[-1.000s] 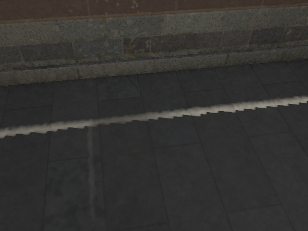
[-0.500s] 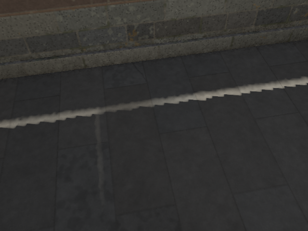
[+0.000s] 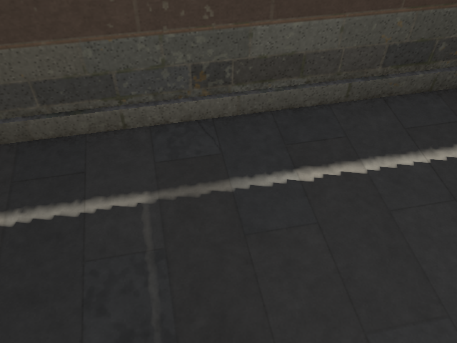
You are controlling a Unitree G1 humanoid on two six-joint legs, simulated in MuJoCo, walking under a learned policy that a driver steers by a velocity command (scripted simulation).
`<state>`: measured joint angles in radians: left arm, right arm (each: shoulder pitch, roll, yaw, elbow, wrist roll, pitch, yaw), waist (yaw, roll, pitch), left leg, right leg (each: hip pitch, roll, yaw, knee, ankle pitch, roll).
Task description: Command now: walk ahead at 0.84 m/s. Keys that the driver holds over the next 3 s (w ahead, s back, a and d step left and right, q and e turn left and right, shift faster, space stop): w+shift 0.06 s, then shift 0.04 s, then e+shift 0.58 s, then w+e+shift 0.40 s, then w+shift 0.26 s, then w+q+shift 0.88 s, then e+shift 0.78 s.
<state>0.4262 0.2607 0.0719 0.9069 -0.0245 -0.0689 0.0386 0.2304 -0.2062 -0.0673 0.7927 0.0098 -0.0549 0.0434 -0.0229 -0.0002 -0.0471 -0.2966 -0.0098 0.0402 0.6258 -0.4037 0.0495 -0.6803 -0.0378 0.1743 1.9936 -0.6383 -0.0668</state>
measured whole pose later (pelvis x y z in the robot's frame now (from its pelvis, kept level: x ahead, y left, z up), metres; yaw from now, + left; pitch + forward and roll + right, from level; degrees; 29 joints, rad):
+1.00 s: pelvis +0.50 +0.07 -0.15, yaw -41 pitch +2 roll +0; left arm 0.25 0.34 0.09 0.66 -0.02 -0.01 0.01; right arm 0.29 -0.27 -0.08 0.67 -0.01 -0.07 0.00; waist -0.02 -0.02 -0.05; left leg -0.18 -0.02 -0.01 0.37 -0.22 0.02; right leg -0.78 -0.01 0.12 1.32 -0.16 -0.01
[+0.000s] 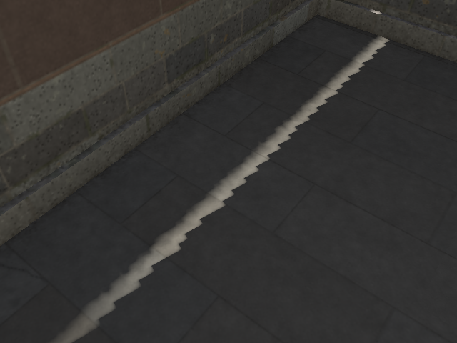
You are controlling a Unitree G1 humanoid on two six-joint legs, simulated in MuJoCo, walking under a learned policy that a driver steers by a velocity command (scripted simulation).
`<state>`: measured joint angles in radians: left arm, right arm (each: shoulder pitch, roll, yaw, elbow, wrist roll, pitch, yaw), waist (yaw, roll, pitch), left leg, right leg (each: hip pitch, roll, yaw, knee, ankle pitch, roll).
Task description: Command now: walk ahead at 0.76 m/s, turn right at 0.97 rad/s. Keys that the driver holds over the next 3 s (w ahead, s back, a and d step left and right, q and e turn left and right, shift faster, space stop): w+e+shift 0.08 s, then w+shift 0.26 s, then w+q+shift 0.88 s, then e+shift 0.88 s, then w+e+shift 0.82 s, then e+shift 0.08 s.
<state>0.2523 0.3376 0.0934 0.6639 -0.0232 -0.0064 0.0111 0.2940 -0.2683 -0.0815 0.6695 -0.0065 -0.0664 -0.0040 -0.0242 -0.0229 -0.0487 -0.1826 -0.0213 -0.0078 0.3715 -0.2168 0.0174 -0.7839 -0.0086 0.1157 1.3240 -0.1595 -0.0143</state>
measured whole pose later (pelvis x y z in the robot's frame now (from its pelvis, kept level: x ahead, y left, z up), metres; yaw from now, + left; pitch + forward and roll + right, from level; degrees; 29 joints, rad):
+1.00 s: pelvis +0.75 -0.22 -0.04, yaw +11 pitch -2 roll +0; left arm 0.09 0.20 0.01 0.64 -0.02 -0.16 -0.01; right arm 0.44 -0.27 -0.07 0.78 0.00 -0.05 0.05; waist -0.07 0.03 0.07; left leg -0.40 -0.18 0.04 0.71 -0.27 0.21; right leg -0.40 0.02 0.12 1.51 -0.38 -0.05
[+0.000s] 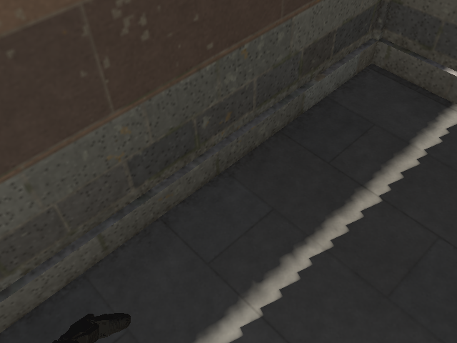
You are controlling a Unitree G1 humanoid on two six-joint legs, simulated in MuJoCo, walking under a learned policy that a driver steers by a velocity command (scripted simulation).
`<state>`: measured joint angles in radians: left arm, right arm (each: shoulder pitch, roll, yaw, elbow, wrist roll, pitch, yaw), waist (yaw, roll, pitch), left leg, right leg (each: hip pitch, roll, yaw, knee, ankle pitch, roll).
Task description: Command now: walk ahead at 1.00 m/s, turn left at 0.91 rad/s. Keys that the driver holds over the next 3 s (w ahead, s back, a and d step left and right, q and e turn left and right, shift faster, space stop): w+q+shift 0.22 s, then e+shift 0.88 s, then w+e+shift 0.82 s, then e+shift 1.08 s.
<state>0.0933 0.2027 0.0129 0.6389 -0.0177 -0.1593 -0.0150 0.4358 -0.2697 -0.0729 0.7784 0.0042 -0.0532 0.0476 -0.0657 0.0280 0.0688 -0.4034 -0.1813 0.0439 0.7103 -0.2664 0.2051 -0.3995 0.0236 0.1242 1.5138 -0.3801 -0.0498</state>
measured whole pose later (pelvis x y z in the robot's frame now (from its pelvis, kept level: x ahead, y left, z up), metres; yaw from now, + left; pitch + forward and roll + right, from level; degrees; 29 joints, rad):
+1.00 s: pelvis +0.45 -0.12 +0.02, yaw -11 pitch +1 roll +3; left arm 0.16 0.35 0.09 0.54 -0.01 0.04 0.00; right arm 0.14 -0.34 -0.11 0.79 0.01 -0.02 -0.03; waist -0.02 -0.01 0.06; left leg -0.31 0.12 0.17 0.57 -0.26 -0.06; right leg -0.40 -0.05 0.01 0.66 -0.28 -0.02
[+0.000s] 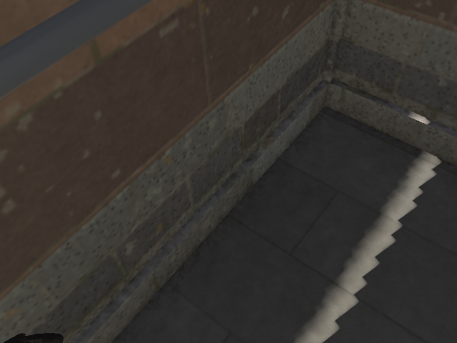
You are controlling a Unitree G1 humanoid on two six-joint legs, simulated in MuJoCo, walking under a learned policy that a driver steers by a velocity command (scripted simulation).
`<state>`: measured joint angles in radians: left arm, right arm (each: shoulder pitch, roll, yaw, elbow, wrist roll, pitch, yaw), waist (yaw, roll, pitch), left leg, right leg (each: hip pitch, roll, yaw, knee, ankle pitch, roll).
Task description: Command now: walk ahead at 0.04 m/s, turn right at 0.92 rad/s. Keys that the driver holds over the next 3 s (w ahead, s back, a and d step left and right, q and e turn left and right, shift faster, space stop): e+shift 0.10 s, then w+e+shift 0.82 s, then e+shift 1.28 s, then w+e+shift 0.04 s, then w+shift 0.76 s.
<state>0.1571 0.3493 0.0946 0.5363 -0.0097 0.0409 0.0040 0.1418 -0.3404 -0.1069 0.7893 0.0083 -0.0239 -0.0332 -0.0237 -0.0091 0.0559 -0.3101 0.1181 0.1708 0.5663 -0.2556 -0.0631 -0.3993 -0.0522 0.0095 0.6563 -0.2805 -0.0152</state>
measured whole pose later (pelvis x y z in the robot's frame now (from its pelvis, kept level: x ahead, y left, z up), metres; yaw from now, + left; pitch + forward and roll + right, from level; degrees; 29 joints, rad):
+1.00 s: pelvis +0.29 -0.31 -0.02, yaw -57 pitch +0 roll +0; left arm 0.31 0.32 0.06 0.65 -0.02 -0.05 -0.05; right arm 0.17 -0.31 -0.02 0.67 0.02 -0.13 -0.01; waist 0.01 0.03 0.10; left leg -0.31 0.07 -0.12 1.37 -0.34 0.00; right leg -0.45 0.11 -0.03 0.73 -0.28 -0.11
